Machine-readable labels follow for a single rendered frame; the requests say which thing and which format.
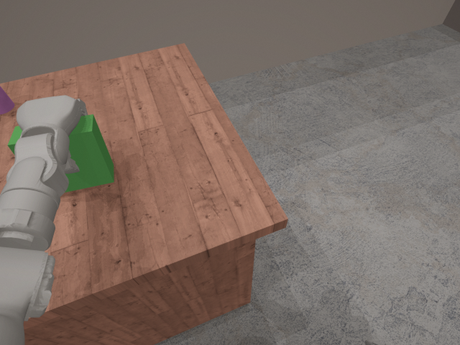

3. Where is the left robot upper arm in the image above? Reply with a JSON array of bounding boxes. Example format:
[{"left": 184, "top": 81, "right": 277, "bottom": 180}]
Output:
[{"left": 0, "top": 247, "right": 55, "bottom": 345}]

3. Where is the table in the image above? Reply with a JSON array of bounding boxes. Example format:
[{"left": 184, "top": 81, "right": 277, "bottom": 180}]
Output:
[{"left": 0, "top": 43, "right": 288, "bottom": 345}]

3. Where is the robot left hand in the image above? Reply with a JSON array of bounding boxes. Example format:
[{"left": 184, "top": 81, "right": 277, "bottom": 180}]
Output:
[{"left": 17, "top": 95, "right": 88, "bottom": 174}]

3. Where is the left robot forearm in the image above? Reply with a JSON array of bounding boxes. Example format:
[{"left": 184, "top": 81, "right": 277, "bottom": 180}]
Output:
[{"left": 0, "top": 123, "right": 70, "bottom": 251}]

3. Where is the sponge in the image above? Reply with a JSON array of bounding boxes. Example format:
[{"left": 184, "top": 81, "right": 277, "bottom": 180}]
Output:
[{"left": 8, "top": 114, "right": 114, "bottom": 193}]

